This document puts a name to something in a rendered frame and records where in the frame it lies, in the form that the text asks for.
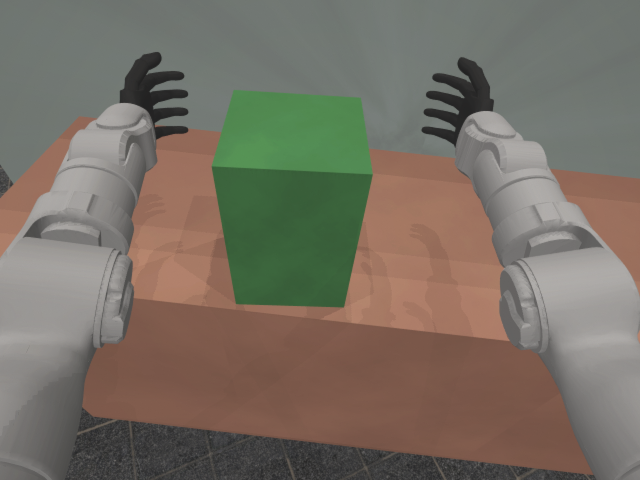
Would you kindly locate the robot left forearm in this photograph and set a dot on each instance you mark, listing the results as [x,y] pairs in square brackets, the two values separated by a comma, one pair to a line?
[98,184]

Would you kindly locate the robot right forearm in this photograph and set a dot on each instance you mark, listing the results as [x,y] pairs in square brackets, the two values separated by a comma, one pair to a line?
[528,211]

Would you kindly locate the robot right upper arm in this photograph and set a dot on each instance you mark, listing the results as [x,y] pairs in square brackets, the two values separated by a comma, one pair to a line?
[577,310]

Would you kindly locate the pedestal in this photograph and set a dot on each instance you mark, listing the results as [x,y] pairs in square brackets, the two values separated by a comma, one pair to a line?
[417,361]

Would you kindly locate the carton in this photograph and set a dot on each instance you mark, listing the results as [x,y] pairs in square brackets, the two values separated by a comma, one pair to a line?
[292,174]

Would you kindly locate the robot left upper arm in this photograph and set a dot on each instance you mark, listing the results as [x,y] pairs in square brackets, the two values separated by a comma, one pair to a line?
[59,302]

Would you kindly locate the right robot hand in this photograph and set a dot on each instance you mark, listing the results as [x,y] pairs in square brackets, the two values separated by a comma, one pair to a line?
[476,93]

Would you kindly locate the left robot hand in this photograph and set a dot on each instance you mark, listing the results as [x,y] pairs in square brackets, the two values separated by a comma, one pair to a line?
[137,91]

